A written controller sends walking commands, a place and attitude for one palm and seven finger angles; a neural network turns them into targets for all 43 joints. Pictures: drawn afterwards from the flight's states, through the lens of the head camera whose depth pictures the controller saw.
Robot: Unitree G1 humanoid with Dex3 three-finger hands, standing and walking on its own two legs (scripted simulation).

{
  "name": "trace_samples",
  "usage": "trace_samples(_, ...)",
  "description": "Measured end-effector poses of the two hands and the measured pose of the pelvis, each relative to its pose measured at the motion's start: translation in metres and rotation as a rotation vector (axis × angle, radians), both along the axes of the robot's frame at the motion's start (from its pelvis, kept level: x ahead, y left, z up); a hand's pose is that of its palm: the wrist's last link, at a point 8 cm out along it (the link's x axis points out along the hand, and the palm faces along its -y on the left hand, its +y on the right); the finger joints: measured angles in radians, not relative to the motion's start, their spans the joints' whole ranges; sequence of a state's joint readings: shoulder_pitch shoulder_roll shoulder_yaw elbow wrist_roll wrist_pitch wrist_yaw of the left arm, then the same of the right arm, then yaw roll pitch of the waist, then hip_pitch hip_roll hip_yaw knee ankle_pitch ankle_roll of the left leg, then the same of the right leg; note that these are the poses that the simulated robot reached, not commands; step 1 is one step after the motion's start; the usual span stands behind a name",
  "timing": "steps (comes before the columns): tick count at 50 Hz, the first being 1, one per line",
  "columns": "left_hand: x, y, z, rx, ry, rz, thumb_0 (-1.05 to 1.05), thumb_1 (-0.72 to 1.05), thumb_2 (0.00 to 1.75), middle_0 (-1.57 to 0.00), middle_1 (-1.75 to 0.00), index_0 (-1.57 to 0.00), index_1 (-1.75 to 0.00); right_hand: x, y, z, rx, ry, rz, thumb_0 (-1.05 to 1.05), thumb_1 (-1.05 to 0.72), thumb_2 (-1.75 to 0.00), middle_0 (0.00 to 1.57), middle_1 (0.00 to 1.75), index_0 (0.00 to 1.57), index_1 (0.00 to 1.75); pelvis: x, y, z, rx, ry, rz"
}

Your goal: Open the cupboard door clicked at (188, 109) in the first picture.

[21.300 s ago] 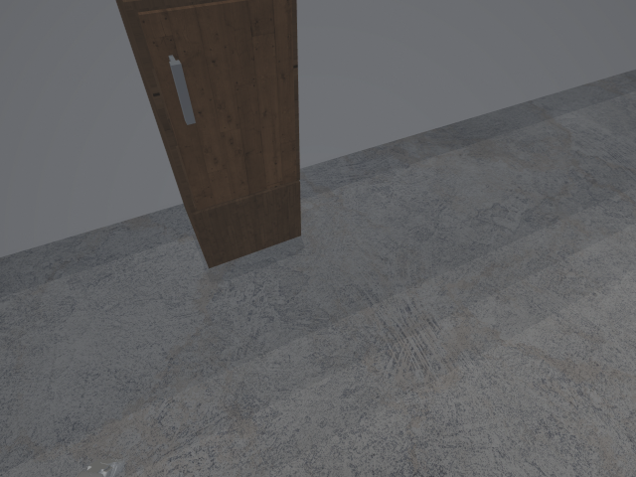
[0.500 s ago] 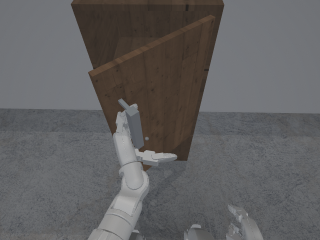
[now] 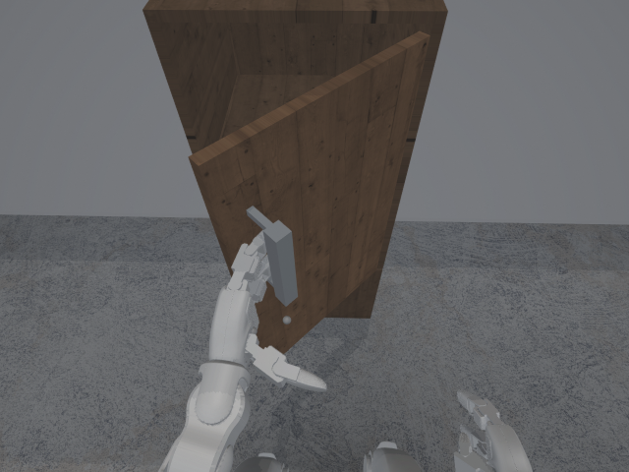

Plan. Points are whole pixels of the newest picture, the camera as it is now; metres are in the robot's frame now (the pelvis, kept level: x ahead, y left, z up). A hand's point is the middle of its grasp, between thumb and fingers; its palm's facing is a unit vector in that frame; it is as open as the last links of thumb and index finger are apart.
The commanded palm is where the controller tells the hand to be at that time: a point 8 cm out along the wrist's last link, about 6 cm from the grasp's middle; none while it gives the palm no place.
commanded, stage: slide the hand sideways off the handle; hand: left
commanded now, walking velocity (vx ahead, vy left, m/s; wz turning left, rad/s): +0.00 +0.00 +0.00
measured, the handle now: (272, 258) +0.37 +0.08 +0.06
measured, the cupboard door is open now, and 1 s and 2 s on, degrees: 45 45 45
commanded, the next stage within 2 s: draw the hand back to the body in 0.70 s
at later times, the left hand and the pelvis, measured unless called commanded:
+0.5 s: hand (245, 355) +0.24 +0.09 +0.06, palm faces -0.02 -1.00 -0.03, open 16.3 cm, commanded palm +0.21 +0.15 +0.05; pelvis +0.01 -0.02 -0.01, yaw +1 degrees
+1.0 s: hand (206, 363) +0.23 +0.13 +0.08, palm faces -0.02 -1.00 -0.06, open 16.3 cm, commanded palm +0.20 +0.19 +0.09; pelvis +0.01 -0.01 -0.01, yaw +1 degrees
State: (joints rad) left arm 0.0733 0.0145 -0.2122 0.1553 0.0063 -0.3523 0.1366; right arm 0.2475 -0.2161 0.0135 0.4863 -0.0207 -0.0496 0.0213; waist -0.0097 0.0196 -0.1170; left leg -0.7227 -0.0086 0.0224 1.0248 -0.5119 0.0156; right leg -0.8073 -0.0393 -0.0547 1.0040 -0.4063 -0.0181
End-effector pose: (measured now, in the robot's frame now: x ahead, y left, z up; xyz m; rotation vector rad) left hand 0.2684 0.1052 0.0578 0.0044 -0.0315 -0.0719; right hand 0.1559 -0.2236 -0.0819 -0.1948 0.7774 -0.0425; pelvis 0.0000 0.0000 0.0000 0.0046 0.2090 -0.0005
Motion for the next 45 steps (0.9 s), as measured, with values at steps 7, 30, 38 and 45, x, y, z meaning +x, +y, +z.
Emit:
trace_samples(7,-0.019,0.018,0.0,0.006,0.021,0.039,-0.01,-0.5,0.3,-0.15,-0.3,-0.15,-0.31,0.019,0.001,0.003,0.003,-0.04,0.017,0.01,-0.9,-0.89,0.2,0.3,0.2,0.3,0.005,-0.005,-0.001,-0.003,0.003,0.011)
trace_samples(30,-0.054,0.049,-0.002,0.038,0.064,0.052,-0.01,-0.5,0.3,-0.16,-0.3,-0.15,-0.3,0.032,-0.016,0.0,-0.021,-0.093,0.011,0.01,-0.9,-0.89,0.2,0.3,0.2,0.3,0.013,-0.018,-0.01,-0.006,0.029,0.023)
trace_samples(38,-0.062,0.064,-0.003,0.036,0.06,0.063,-0.01,-0.5,0.3,-0.16,-0.3,-0.15,-0.3,0.031,-0.02,-0.001,-0.037,-0.107,-0.003,0.01,-0.9,-0.89,0.2,0.3,0.2,0.3,0.012,-0.017,-0.014,-0.013,0.034,0.026)
trace_samples(45,-0.06,0.063,0.002,0.035,0.049,0.031,-0.01,-0.5,0.3,-0.15,-0.3,-0.15,-0.3,0.03,-0.015,0.003,-0.035,-0.124,-0.009,0.01,-0.9,-0.89,0.2,0.3,0.2,0.3,0.011,-0.013,-0.014,-0.017,0.027,0.024)
